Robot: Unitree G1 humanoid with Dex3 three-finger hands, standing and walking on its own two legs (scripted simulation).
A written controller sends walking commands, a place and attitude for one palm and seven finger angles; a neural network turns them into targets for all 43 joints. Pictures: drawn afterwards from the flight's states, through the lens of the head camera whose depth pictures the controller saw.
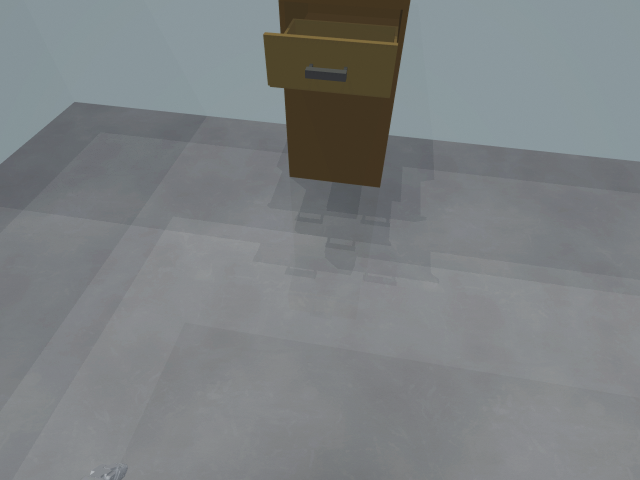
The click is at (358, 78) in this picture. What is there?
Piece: drawer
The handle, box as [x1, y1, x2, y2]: [305, 64, 346, 81]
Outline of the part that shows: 305,69 305,77 345,81 346,77 346,67 340,70 313,67 312,64 310,64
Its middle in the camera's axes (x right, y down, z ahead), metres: +0.02 -0.51 +1.19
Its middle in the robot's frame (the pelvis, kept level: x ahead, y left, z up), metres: +1.23 +0.04 -0.06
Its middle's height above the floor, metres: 0.71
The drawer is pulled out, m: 0.29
